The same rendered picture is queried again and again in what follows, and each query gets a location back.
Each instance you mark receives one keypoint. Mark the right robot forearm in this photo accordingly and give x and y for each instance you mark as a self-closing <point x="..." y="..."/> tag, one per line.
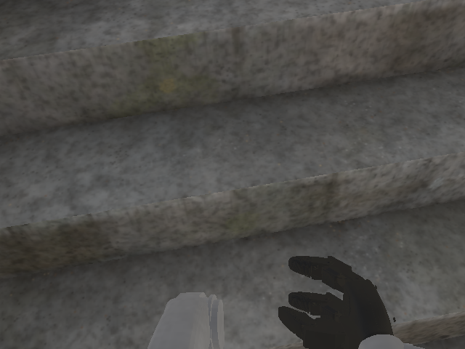
<point x="381" y="341"/>

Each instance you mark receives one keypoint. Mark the robot right hand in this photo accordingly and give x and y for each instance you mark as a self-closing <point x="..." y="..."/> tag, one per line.
<point x="343" y="324"/>

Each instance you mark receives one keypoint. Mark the robot left thigh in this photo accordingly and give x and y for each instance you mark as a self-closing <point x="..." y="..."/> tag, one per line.
<point x="190" y="321"/>

